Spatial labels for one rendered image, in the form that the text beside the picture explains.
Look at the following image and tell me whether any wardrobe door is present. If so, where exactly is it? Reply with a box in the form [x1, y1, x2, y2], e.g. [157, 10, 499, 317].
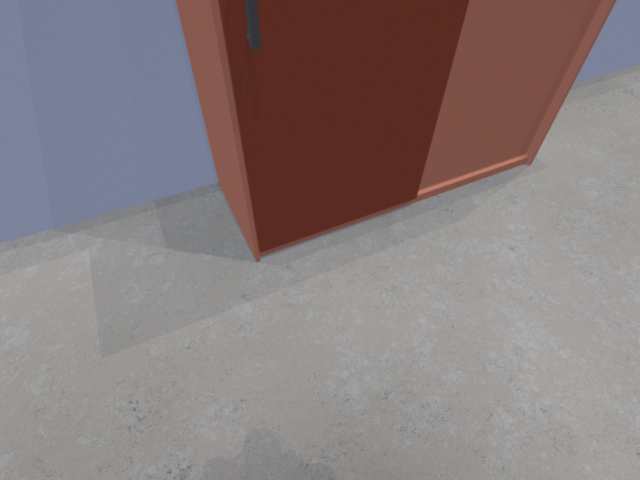
[218, 0, 469, 253]
[419, 0, 601, 190]

